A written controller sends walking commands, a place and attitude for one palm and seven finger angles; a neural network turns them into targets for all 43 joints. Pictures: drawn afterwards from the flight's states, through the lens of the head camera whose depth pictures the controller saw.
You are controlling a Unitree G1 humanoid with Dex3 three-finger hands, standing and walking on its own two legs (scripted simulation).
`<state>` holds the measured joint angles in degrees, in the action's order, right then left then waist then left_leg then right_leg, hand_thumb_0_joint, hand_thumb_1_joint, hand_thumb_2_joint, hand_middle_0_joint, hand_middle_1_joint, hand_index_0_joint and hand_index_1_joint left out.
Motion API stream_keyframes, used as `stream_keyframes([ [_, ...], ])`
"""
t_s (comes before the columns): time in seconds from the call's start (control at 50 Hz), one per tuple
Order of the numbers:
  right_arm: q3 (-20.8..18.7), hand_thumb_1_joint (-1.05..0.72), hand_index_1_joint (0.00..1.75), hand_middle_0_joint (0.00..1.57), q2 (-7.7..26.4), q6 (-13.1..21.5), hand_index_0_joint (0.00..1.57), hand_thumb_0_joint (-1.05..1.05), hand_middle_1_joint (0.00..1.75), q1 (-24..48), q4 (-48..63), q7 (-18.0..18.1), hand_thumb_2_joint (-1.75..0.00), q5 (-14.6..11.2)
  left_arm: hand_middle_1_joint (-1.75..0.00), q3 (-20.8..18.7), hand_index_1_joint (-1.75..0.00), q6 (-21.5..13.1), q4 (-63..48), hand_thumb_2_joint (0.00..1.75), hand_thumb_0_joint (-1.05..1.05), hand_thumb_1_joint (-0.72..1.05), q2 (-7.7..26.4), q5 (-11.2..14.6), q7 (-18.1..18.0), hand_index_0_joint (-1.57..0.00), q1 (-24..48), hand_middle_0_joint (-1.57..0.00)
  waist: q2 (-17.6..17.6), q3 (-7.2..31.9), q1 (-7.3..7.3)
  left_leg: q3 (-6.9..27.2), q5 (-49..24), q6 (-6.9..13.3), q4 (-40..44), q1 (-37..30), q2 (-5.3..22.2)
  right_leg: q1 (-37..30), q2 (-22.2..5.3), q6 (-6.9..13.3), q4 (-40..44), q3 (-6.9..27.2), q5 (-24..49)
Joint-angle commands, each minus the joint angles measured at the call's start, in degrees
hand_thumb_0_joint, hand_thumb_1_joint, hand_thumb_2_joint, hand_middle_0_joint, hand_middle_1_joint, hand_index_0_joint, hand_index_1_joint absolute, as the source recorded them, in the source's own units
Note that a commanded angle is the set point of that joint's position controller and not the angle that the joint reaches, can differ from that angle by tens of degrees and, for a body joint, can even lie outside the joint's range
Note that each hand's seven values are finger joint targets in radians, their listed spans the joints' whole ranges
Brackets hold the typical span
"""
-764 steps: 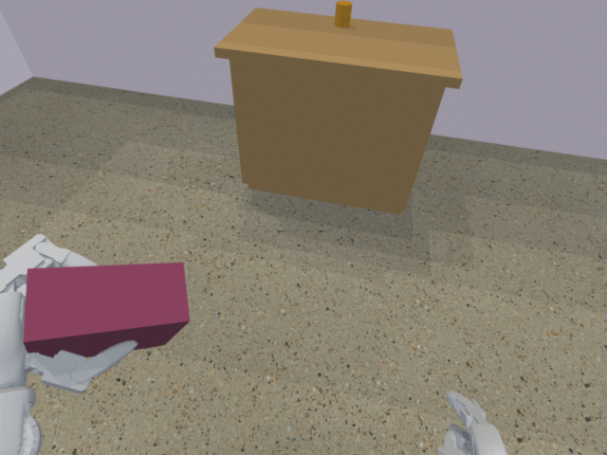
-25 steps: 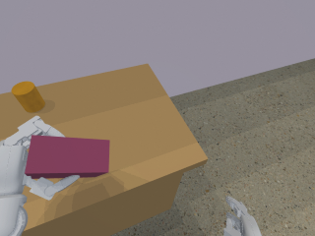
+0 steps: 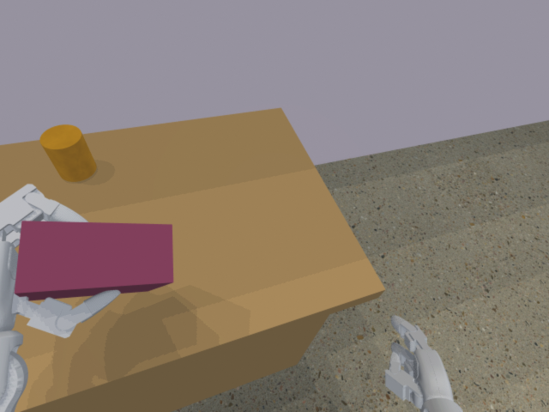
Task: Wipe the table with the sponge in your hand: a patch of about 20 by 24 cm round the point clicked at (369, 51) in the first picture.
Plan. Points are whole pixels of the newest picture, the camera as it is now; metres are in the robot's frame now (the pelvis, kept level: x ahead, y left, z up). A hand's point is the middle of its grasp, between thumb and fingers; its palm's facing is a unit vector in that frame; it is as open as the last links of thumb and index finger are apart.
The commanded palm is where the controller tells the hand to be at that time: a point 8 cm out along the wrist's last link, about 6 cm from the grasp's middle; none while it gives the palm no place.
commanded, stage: come to a stop and stand still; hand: left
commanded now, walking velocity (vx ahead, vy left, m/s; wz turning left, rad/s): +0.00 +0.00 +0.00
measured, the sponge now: (119, 262) +0.24 +0.21 +0.13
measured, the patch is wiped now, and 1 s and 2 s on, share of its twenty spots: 0.00 0.00 0.00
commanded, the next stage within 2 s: look again from close up in 0.44 s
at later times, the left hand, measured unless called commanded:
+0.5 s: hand (23, 218) +0.24 +0.29 +0.19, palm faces +0.46 -0.79 -0.41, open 10.0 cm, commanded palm +0.15 +0.29 +0.18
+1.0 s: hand (83, 281) +0.20 +0.22 +0.17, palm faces +0.38 -0.87 -0.33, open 10.0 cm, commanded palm +0.14 +0.26 +0.18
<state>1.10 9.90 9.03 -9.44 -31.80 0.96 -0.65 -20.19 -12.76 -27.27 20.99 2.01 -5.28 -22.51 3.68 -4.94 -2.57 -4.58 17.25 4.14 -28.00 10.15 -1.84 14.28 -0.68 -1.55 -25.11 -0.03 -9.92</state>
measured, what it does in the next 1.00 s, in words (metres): stands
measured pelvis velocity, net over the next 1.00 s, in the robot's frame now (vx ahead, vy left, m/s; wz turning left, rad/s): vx -0.02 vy -0.02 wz -0.01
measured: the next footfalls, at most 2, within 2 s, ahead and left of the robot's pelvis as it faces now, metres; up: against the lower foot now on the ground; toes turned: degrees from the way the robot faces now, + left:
none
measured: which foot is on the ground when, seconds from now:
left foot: down 0.00-1.00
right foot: down 0.00-1.00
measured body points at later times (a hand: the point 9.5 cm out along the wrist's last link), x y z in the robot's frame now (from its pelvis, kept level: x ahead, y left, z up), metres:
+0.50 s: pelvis -0.01 +0.01 +0.00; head +0.03 +0.03 +0.44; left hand +0.21 +0.33 +0.21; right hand +0.16 -0.20 -0.08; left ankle -0.02 +0.06 -0.74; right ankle +0.02 -0.13 -0.73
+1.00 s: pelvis -0.02 -0.02 +0.00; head -0.01 -0.01 +0.45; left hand +0.17 +0.26 +0.19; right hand +0.16 -0.26 -0.06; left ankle -0.02 +0.06 -0.74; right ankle +0.02 -0.13 -0.74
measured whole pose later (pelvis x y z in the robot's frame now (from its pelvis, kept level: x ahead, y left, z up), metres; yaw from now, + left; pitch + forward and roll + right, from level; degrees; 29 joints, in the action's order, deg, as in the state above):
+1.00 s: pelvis -0.02 -0.02 +0.00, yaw -1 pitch -1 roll -1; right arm -0.1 12.8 9.7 -11.4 -33.2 1.6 -0.4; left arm -18.6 -14.7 -24.7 19.0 2.2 -5.7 -22.5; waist 0.9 -2.0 -2.1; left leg -4.7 15.3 2.5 -27.8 11.4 0.1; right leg 13.8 0.4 0.8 -24.1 -3.3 -9.1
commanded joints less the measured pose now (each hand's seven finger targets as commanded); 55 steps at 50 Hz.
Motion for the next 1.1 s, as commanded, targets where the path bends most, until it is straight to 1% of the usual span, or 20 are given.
stream_keyframes([
  [0.0,-3.2,-0.9,0.3,0.2,8.47,2.92,0.2,0.0,0.3,3.16,7.94,0.5,-0.9,-0.42,-1.6,-6.81,-1.6,-4.59,-16.16,1.3,0.0,0.1,10.38,0.72,-1.44,-1.2,6.35,-1.2,-10.89,10.81,0.85,6.22,-15.5,-4.08,7.97,2.34,8.2,-9.34,-2.38,2.43,-1.5,2.28,11.63],
  [0.12,-2.9,-0.9,0.3,0.2,8.64,1.73,0.2,0.0,0.3,1.59,7.59,0.13,-0.9,-0.18,-1.6,-4.41,-1.6,-3.79,-9.05,1.3,0.0,0.1,6.9,0.87,-0.65,-1.2,5.0,-1.2,-7.18,7.99,1.24,6.89,-12.03,-4.98,10.34,5.85,8.92,-9.14,-1.89,2.12,-1.12,0.92,8.37],
  [0.3,-3.12,-0.9,0.3,0.2,8.94,2.1,0.2,0.0,0.3,3.02,8.59,0.27,-0.9,-0.4,-1.6,-6.59,-1.6,-4.46,-14.95,1.3,0.0,0.1,10.3,0.48,-0.74,-1.2,7.02,-1.2,-7.88,9.58,1.16,7.06,-9.77,-4.84,10.08,5.73,7.95,-11.27,-1.71,1.99,-0.79,1.2,9.59],
  [0.32,-3.12,-0.9,0.3,0.2,8.8,2.17,0.2,0.0,0.3,2.52,8.37,0.26,-0.9,-0.19,-1.6,-5.46,-1.6,-4.89,-15.05,1.3,0.0,0.1,8.77,0.62,-0.58,-1.2,6.51,-1.2,-8.23,10.19,1.24,7.15,-11.21,-4.87,9.68,5.33,7.74,-11.47,-1.72,2.17,-0.73,0.81,10.15],
  [0.34,-1.5,-0.9,0.3,0.2,10.69,5.15,0.2,0.0,0.3,-5.51,6.17,-0.76,-0.9,5.16,-1.6,-38.97,-1.6,-11.19,-30.51,1.3,0.0,0.1,56.28,-11.24,-1.18,-1.2,68.78,-1.2,-12.25,5.01,1.36,7.27,-15.1,-2.39,1.82,16.3,9.01,-6.66,-0.2,3.94,-5.68,0.68,6.96],
  [0.36,-0.19,-0.9,0.3,0.2,1.99,5.13,0.2,0.0,0.3,0.04,2.33,-1.28,-0.9,2.17,-1.6,-15.03,-1.6,-8.88,5.95,1.3,0.0,0.1,17.88,-3.38,1.7,-1.2,32.19,-1.2,-11.26,13.04,0.36,11.6,-21.26,-4.75,6.24,2.08,7.86,0.62,-3.02,5.87,-4.3,-0.1,4.46],
  [0.38,-2.68,-0.9,0.3,0.2,6.1,5.34,0.2,0.0,0.3,-0.48,6.18,-0.91,-0.9,0.71,-1.6,-10.38,-1.6,-8.04,-1.06,1.3,0.0,0.1,13.82,-0.74,1.63,-1.2,15.66,-1.2,-15.18,11.31,-0.29,6.41,-29.79,-5.94,6.59,-2.61,8.51,-3.88,-1.24,4.9,-4.48,1.81,7.81],
  [0.4,-4.09,-0.9,0.3,0.2,6.74,5.91,0.2,0.0,0.3,-0.74,7.44,-1.72,-0.9,-0.15,-1.6,-6.23,-1.6,-6.38,-0.09,1.3,0.0,0.1,6.54,0.39,1.41,-1.2,8.84,-1.2,-22.32,15.91,0.22,5.29,-37.26,-6.69,4.52,-8.4,8.59,-3.14,-0.76,4.71,-9.1,0.55,3.33],
  [0.42,-5.03,-0.9,0.3,0.2,8.46,5.65,0.2,0.0,0.3,-2.89,7.43,-2.42,-0.9,0.28,-1.6,-6.55,-1.6,-7.1,-7.25,1.3,0.0,0.1,9.82,0.3,1.68,-1.2,11.04,-1.2,-24.25,17.36,0.69,6.51,-41.5,-6.26,3.52,-9.23,10.33,-0.41,-1.41,3.93,-10.89,-0.71,-3.1],
  [0.44,-4.97,-0.9,0.3,0.2,8.61,5.27,0.2,0.0,0.3,-2.11,7.62,-3.2,-0.9,0.52,-1.6,-6.24,-1.6,-7.25,-9.66,1.3,0.0,0.1,9.43,0.61,1.75,-1.2,6.99,-1.2,-22.41,16.32,0.56,7.22,-42.17,-5.58,3.57,-8.98,11.29,0.18,-1.29,3.66,-11.4,-1.06,-3.97],
  [0.5,-3.92,-0.9,0.3,0.2,8.01,4.73,0.2,0.0,0.3,0.09,8.19,-4.1,-0.9,-0.67,-1.6,-3.91,-1.6,-6.32,-10.07,1.3,0.0,0.1,5.35,1.81,1.25,-1.2,-2.83,-1.2,-7.15,13.22,0.39,5.64,-32.9,-4.5,3.32,0.79,10.29,-7.23,-1.37,3.03,-7.72,-0.95,5.92],
  [0.54,-3.93,-0.9,0.3,0.2,9.13,3.95,0.2,0.0,0.3,0.08,8.16,-3.04,-0.9,-0.5,-1.6,-7.6,-1.6,-5.9,-8.73,1.3,0.0,0.1,9.68,1.96,0.34,-1.2,-0.83,-1.2,3.9,12.22,0.81,6.54,-25.53,-6.05,2.19,6.07,8.39,-11.39,-2.99,3.18,-3.8,0.12,14.52],
  [0.58,-4.28,-0.9,0.3,0.2,9.22,3.69,0.2,0.0,0.3,0.53,7.92,-1.3,-0.9,-0.67,-1.6,-10.19,-1.6,-5.8,-5.67,1.3,0.0,0.1,11.36,2.39,-0.35,-1.2,1.78,-1.2,8.38,11.29,1.41,6.84,-18.67,-6.54,2.98,4.54,6.49,-8.89,-4.33,3.72,-2.05,2.14,14.37],
  [0.6,-4.26,-0.9,0.3,0.2,9.5,3.12,0.2,0.0,0.3,1.94,7.74,-0.48,-0.9,-0.9,-1.6,-13.11,-1.6,-5.7,-6.33,1.3,0.0,0.1,14.2,2.41,-0.96,-1.2,3.07,-1.2,5.57,11.13,1.41,6.72,-15.97,-6.41,4.67,3.26,6.4,-7.03,-3.82,3.39,-2.2,2.33,10.53],
  [0.7,-2.97,-0.9,0.3,0.2,7.61,2.74,0.2,0.0,0.3,3.3,7.94,1.14,-0.9,-0.75,-1.6,-10.46,-1.6,-6.5,-11.2,1.3,0.0,0.1,12.64,2.27,-0.8,-1.2,7.09,-1.2,-9.99,10.91,1.37,6.02,-10.45,-4.03,6.47,3.85,6.39,-7.97,-4.0,3.16,-1.15,3.13,7.35],
  [0.76,-3.01,-0.9,0.3,0.2,8.12,3.91,0.2,0.0,0.3,2.27,7.65,0.9,-0.9,-0.48,-1.6,-6.14,-1.6,-6.43,-13.14,1.3,0.0,0.1,9.56,1.84,-0.84,-1.2,7.51,-1.2,-10.55,10.81,1.2,5.71,-7.29,-3.16,5.94,4.32,5.85,-8.7,-4.25,3.26,0.85,4.03,6.35],
  [0.82,-3.03,-0.9,0.3,0.2,8.45,4.39,0.2,0.0,0.3,1.84,6.87,0.8,-0.9,-0.22,-1.6,-3.8,-1.6,-5.62,-11.25,1.3,0.0,0.1,7.29,1.45,-1.22,-1.2,5.71,-1.2,-6.65,9.99,1.32,5.42,-5.39,-2.95,5.4,3.2,5.44,-6.57,-4.22,3.22,3.62,5.16,3.65],
  [0.98,-3.42,-0.9,0.3,0.2,9.2,2.73,0.2,0.0,0.3,1.61,7.07,1.19,-0.9,-0.1,-1.6,-5.44,-1.6,-4.16,-5.56,1.3,0.0,0.1,8.48,0.91,-1.44,-1.2,5.49,-1.2,-1.51,5.83,1.43,5.54,-0.32,-2.48,5.22,3.97,4.57,-1.41,-5.12,3.37,10.49,8.15,-8.99],
  [1.06,-3.16,-0.9,0.3,0.2,9.13,2.72,0.2,0.0,0.3,2.23,7.71,1.2,-0.9,-0.02,-1.6,-5.57,-1.6,-4.36,-9.64,1.3,0.0,0.1,9.18,0.8,-1.22,-1.2,6.13,-1.2,-4.19,7.73,1.36,5.88,-1.18,-2.2,6.67,3.29,4.96,-3.44,-4.21,3.1,9.44,6.65,-7.02],
  [1.08,-2.47,-0.9,0.3,0.2,9.19,4.45,0.2,0.0,0.3,-4.47,4.76,1.0,-0.9,3.36,-1.6,-36.82,-1.6,-9.31,-24.72,1.3,0.0,0.1,54.22,-7.76,-1.22,-1.2,61.92,-1.2,1.57,2.59,0.24,1.94,-4.77,-2.43,1.14,8.4,5.87,1.27,-3.02,-0.73,10.07,5.7,4.92],
])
